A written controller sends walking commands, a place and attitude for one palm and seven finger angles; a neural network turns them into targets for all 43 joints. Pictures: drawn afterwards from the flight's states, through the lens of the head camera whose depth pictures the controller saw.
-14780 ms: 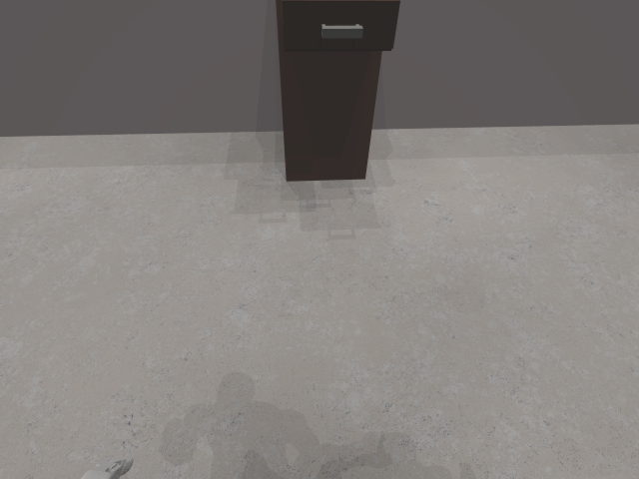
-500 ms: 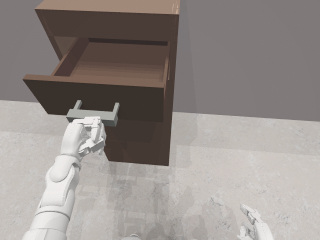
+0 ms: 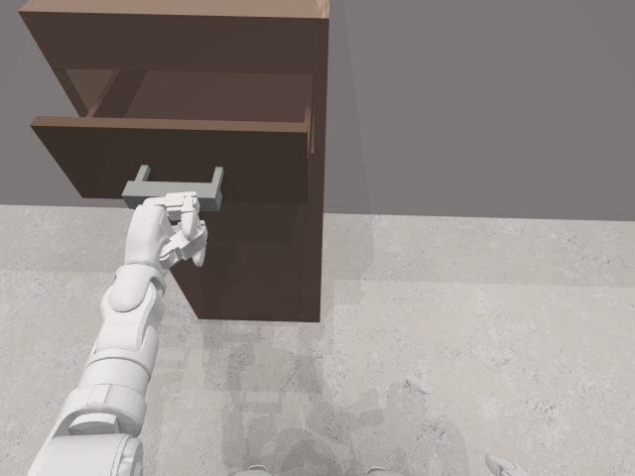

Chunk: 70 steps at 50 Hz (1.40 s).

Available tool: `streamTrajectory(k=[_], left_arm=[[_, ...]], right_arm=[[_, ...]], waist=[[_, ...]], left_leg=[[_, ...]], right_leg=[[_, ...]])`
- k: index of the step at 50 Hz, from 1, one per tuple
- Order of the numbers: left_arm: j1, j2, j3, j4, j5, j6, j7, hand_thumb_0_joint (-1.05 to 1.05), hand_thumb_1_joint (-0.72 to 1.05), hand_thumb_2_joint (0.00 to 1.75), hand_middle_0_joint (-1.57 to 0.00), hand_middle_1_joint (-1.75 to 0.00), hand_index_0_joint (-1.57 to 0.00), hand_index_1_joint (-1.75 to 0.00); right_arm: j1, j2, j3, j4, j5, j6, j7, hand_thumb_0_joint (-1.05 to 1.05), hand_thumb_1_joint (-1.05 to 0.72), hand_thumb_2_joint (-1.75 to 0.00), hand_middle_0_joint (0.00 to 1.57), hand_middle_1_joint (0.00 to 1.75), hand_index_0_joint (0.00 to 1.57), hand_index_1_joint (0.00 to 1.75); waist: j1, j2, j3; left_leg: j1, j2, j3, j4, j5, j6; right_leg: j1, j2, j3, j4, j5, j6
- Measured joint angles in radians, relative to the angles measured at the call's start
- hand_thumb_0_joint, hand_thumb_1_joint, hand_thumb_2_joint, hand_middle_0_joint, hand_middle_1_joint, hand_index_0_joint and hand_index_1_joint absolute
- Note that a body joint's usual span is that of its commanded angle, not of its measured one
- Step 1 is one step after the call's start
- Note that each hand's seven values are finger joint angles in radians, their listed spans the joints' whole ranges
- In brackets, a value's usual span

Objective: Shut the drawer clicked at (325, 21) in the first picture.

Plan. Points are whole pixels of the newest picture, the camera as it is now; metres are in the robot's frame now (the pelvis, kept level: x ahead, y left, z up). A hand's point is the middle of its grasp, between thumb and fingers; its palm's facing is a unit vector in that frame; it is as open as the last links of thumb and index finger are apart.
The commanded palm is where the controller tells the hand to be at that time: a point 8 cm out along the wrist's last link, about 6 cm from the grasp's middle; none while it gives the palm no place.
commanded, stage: push the drawer shut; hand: left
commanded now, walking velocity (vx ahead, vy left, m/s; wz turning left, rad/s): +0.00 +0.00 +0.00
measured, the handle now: (177, 184) +0.48 +0.20 +0.08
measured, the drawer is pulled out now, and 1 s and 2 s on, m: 0.13 0.02 0.00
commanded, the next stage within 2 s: pull the fist back off the drawer in 1.50 s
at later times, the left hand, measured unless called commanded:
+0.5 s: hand (202, 212) +0.43 +0.16 +0.07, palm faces -0.04 -1.00 -0.04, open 3.3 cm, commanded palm +0.43 +0.21 +0.08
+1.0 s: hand (214, 173) +0.51 +0.15 +0.07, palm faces -0.03 -1.00 -0.03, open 3.4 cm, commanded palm +0.50 +0.20 +0.08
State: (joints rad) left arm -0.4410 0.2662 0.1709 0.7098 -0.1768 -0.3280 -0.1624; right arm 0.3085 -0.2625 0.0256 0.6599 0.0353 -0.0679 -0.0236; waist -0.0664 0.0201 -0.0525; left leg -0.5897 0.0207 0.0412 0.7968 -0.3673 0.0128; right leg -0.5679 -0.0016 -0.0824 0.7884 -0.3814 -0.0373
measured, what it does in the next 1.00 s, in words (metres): stands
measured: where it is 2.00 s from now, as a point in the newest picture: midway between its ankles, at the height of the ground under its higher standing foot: outside the picture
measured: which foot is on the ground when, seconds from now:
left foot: down 0.00-1.00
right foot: down 0.00-1.00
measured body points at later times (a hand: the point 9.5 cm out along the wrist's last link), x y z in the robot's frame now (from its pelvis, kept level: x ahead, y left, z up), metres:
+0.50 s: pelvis -0.01 +0.00 -0.01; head +0.06 +0.00 +0.44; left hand +0.43 +0.21 +0.08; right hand +0.06 -0.26 -0.13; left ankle +0.02 +0.11 -0.71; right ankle +0.01 -0.10 -0.71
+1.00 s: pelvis -0.01 +0.01 -0.02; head +0.10 +0.01 +0.42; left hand +0.50 +0.20 +0.08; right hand -0.03 -0.26 -0.13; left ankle +0.02 +0.11 -0.71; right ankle +0.01 -0.10 -0.71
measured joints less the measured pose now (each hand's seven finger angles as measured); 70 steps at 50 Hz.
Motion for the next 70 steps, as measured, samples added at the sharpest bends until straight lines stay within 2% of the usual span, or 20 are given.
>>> streamTrajectory(k=[14, 26, 42, 55, 61, 70], left_arm=[[-0.082, 0.022, 0.039, 0.118, 0.008, -0.030, -0.028, 0.05, 0.87, 0.94, -1.40, -1.60, -1.40, -1.60], [-0.249, 0.062, 0.060, 0.296, 0.022, -0.063, -0.030, 0.05, 0.84, 0.95, -1.40, -1.60, -1.40, -1.60], [-0.436, 0.154, 0.137, 0.475, 0.069, -0.069, -0.020, 0.05, 0.86, 0.96, -1.40, -1.60, -1.40, -1.60], [-0.553, 0.225, 0.191, 0.541, 0.118, -0.042, -0.007, 0.06, 0.84, 0.94, -1.40, -1.60, -1.40, -1.60], [-0.567, 0.225, 0.191, 0.561, 0.130, -0.048, -0.020, 0.03, 0.78, 0.96, -1.40, -1.60, -1.40, -1.60], [-0.625, 0.231, 0.149, 0.594, 0.137, -0.043, 0.017, 0.01, 0.68, 0.96, -1.40, -1.60, -1.40, -1.60]], right_arm=[[0.003, 0.003, -0.002, 0.000, -0.003, 0.029, 0.003, 0.01, -0.91, -0.90, 0.21, 0.30, 0.20, 0.30], [0.001, 0.000, 0.002, 0.022, -0.007, 0.034, 0.000, 0.01, -0.91, -0.90, 0.21, 0.30, 0.20, 0.30], [0.074, -0.012, 0.009, 0.034, -0.027, 0.039, 0.009, 0.01, -0.91, -0.90, 0.21, 0.30, 0.20, 0.30], [0.118, -0.016, 0.013, 0.023, -0.050, 0.061, 0.022, 0.00, -0.91, -0.90, 0.21, 0.30, 0.21, 0.30], [0.136, -0.014, 0.014, 0.022, -0.057, 0.076, 0.028, 0.00, -0.91, -0.90, 0.21, 0.30, 0.21, 0.30], [0.116, -0.008, 0.017, 0.032, -0.066, 0.063, 0.030, 0.00, -0.91, -0.89, 0.21, 0.30, 0.21, 0.30]], waist=[[-0.008, -0.001, -0.010], [-0.027, -0.001, -0.003], [-0.095, 0.001, -0.012], [-0.140, 0.006, -0.023], [-0.135, 0.011, -0.032], [-0.142, 0.009, -0.031]], left_leg=[[-0.014, 0.007, 0.000, 0.007, -0.006, -0.003], [-0.083, 0.007, -0.012, 0.042, 0.000, -0.002], [-0.192, 0.021, -0.006, 0.096, -0.012, 0.004], [-0.267, 0.028, -0.002, 0.125, -0.027, 0.011], [-0.279, 0.026, -0.009, 0.133, -0.036, 0.014], [-0.320, 0.017, -0.033, 0.157, -0.034, 0.016]], right_leg=[[-0.013, 0.008, 0.001, 0.002, -0.002, -0.003], [-0.075, 0.006, -0.010, 0.030, 0.004, -0.005], [-0.181, 0.017, -0.004, 0.067, 0.006, -0.002], [-0.251, 0.024, 0.001, 0.079, 0.004, 0.005], [-0.256, 0.023, -0.005, 0.077, -0.002, 0.009], [-0.280, 0.015, -0.028, 0.089, -0.003, 0.011]])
